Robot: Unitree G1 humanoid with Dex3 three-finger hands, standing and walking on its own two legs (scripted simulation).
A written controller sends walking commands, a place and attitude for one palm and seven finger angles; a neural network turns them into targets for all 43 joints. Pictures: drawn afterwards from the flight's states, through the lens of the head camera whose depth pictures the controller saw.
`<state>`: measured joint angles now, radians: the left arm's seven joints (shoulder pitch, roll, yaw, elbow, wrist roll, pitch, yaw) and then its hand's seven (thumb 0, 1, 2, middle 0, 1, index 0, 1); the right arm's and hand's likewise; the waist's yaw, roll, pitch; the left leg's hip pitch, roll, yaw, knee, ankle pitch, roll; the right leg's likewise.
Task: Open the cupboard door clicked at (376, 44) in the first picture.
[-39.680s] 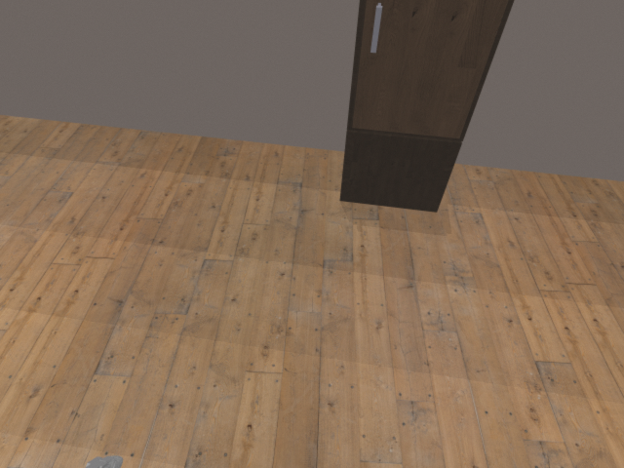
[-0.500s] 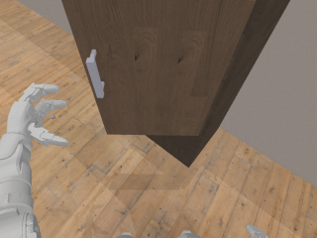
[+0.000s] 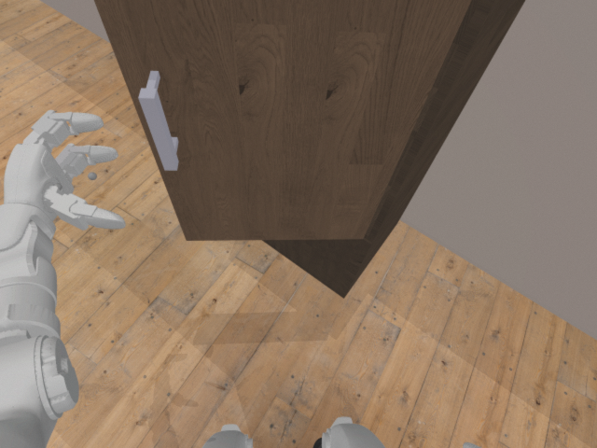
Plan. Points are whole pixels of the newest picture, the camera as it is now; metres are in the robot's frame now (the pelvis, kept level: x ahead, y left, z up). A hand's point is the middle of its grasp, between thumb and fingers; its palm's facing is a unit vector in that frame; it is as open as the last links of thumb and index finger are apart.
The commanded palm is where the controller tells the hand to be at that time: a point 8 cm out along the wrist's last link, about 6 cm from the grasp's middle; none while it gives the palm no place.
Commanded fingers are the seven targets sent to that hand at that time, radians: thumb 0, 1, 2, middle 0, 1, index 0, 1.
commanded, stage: move the hooked fingers beside the handle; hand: left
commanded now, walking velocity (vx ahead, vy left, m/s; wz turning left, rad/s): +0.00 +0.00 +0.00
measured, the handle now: (163, 123) +0.54 +0.19 +0.09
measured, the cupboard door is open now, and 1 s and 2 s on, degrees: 40 40 40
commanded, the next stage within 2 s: slide the fingers in behind the handle in 1.16 s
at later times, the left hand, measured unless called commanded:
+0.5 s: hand (107, 143) +0.50 +0.26 +0.08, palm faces +0.01 -1.00 +0.00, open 14.0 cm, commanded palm +0.47 +0.30 +0.08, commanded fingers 0.00 -0.50 0.30 -0.30 -1.20 -0.30 -1.20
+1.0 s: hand (99, 157) +0.48 +0.26 +0.08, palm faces +0.01 -1.00 +0.01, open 14.0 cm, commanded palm +0.47 +0.31 +0.08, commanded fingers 0.00 -0.50 0.30 -0.30 -1.20 -0.30 -1.20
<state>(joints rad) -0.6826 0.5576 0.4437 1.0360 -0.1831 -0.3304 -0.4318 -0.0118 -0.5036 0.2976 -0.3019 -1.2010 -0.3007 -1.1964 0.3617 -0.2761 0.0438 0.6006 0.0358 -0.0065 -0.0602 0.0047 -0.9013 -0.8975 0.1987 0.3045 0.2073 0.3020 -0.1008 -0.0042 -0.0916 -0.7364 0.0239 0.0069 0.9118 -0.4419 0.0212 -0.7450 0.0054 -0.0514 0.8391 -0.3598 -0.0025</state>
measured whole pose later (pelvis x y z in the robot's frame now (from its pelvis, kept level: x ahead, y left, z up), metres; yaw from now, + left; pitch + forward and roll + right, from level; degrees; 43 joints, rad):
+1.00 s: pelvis +0.01 +0.01 -0.01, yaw -1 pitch +19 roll -3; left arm -0.81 0.61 0.45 1.13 -0.15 -0.34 -0.42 -0.01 -0.50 0.30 -0.30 -1.20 -0.30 -1.20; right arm 0.37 -0.28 0.05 0.58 0.02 0.07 -0.04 0.00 -0.90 -0.90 0.20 0.30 0.21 0.30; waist -0.13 0.00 -0.10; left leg -0.82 0.03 0.00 0.96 -0.47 0.03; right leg -0.81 0.01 -0.05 0.86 -0.37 0.01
